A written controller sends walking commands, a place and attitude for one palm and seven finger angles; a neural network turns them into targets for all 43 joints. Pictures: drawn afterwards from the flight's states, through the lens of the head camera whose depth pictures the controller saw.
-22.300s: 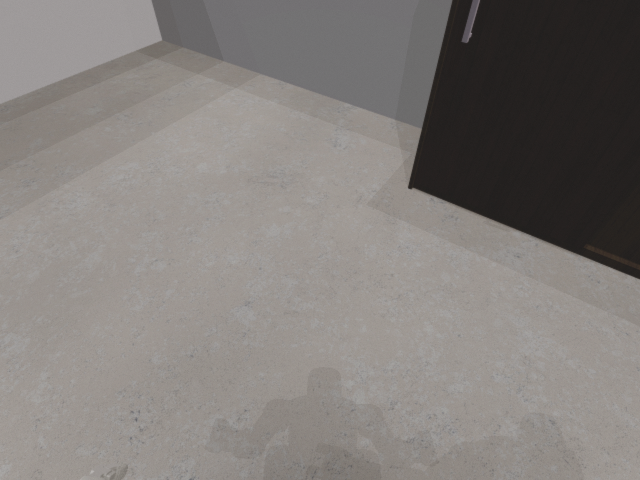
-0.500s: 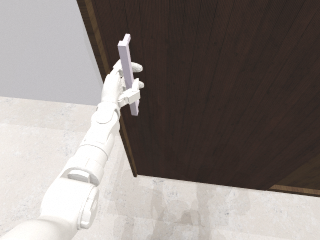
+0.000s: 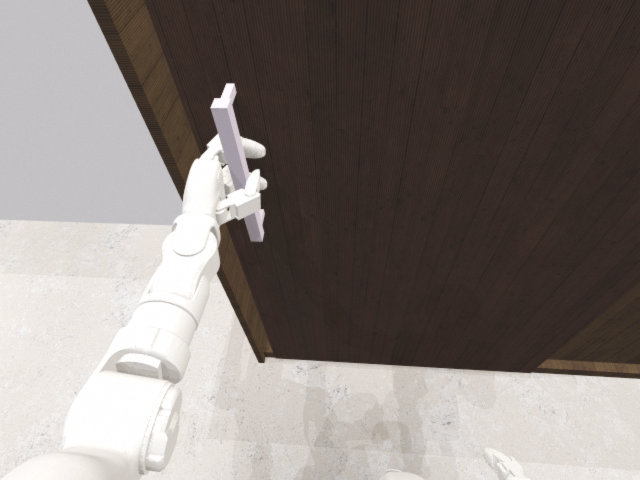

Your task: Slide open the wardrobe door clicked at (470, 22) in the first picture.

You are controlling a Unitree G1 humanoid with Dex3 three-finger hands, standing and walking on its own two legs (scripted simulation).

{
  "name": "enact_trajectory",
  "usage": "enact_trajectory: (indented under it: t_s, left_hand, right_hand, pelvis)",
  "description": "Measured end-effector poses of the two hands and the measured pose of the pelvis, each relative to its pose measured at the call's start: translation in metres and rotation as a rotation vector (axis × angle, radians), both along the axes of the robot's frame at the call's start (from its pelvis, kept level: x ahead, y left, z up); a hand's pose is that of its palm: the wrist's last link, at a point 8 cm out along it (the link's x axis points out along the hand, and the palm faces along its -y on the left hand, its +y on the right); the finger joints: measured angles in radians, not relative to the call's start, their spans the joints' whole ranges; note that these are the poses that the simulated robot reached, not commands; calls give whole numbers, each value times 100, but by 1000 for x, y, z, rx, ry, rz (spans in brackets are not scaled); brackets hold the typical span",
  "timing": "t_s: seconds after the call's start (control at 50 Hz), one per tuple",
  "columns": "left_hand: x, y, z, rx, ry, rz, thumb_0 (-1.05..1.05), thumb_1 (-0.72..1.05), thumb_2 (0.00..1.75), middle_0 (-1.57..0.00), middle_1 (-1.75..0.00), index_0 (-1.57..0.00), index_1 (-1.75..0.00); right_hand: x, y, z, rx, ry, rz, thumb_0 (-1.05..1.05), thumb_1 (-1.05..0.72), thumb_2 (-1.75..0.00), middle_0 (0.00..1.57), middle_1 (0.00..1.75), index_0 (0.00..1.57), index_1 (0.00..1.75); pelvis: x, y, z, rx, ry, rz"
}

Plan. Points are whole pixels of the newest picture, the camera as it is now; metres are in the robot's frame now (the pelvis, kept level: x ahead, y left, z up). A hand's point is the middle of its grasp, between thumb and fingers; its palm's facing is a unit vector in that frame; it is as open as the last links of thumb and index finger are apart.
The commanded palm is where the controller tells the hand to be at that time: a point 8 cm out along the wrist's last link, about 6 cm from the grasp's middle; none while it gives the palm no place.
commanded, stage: step sideways, sliding the door along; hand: left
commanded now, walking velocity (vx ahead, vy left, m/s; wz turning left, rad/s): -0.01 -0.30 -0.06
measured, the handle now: (245, 173) +0.48 +0.13 +0.10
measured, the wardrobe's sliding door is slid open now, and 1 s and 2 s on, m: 0.04 0.26 0.48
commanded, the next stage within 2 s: none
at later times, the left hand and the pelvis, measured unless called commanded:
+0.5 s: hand (286, 193) +0.44 +0.07 +0.11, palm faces +0.26 -0.95 -0.16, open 6.1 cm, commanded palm +0.40 +0.04 +0.11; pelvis +0.03 -0.13 -0.01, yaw +1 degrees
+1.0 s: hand (436, 199) +0.43 -0.12 +0.11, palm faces +0.21 -0.96 -0.16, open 6.0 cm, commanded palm +0.40 -0.12 +0.11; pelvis +0.07 -0.27 +0.01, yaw +4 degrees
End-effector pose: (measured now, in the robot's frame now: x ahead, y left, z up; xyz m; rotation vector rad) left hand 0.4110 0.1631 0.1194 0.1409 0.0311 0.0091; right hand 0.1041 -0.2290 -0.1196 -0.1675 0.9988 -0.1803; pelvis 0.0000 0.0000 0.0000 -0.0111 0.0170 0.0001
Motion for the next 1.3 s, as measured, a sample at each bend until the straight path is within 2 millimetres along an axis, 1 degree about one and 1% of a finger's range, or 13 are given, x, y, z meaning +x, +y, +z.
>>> enact_trajectory:
  t_s: [0.1,0.2,0.32,0.42,0.5,0.56,0.7,0.78,0.86,0.96,1.04,1.12,1.3]
  left_hand:
    - [-2,-5,1,26,0,71,0,73,84,-42,-138,-32,-140]
    - [-5,-11,1,13,18,124,0,76,84,-39,-137,-26,-140]
    - [-6,-20,-2,-4,-18,147,1,80,86,-39,-139,-19,-140]
    - [-7,-33,-1,0,-3,196,0,79,86,-38,-139,-18,-140]
    - [-7,-50,-2,19,-25,253,0,77,86,-41,-138,-19,-140]
    - [-8,-65,-2,50,-27,281,-1,76,86,-42,-138,-18,-140]
    - [-8,-107,-3,21,-60,241,1,77,86,-43,-138,-20,-140]
    - [-9,-139,-3,11,-65,243,1,77,87,-44,-139,-21,-140]
    - [-9,-173,-5,49,-97,254,0,74,87,-44,-140,-22,-140]
    - [-12,-220,-4,48,-77,227,0,75,86,-44,-140,-22,-140]
    - [-12,-257,-4,19,-86,148,0,77,84,-45,-140,-23,-140]
    - [-10,-287,-8,14,-142,22,0,76,83,-45,-140,-24,-140]
    - [-9,-351,-3,82,-114,-16,-2,69,80,-45,-140,-32,-140]
  right_hand:
    - [4,-22,-11,15,29,22,1,-90,-90,21,30,20,30]
    - [15,-48,1,-40,36,57,1,-90,-90,21,30,20,30]
    - [36,-72,3,-45,0,70,1,-90,-90,20,30,20,30]
    - [52,-81,1,24,17,114,1,-90,-90,20,30,20,30]
    - [73,-95,-10,83,-3,160,1,-90,-90,20,30,20,30]
    - [92,-114,-13,79,-19,166,1,-90,-90,21,30,20,30]
    - [130,-157,7,19,-93,186,1,-90,-90,20,30,20,30]
    - [149,-175,14,54,-127,233,1,-90,-90,20,30,20,30]
    - [174,-194,8,108,-187,250,1,-90,-90,20,30,20,30]
    - [196,-220,14,109,-223,230,1,-90,-90,20,30,20,30]
    - [196,-237,29,85,-232,223,1,-90,-90,20,30,20,30]
    - [186,-259,33,43,-244,191,1,-90,-90,20,30,20,30]
    - [136,-322,23,101,-148,136,1,-90,-90,20,30,20,30]
  pelvis:
    - [3,-27,-6,-4,-24,27]
    - [-2,-42,4,37,-20,42]
    - [0,-60,-2,32,-31,9]
    - [12,-92,3,-4,-47,1]
    - [29,-130,-7,-5,-59,22]
    - [35,-147,-6,-2,-49,66]
    - [45,-177,1,12,-42,56]
    - [58,-206,5,5,-48,60]
    - [75,-242,-6,14,-56,73]
    - [76,-265,5,54,-5,72]
    - [71,-276,16,70,16,60]
    - [70,-290,4,32,8,45]
    - [69,-358,11,-17,-30,-44]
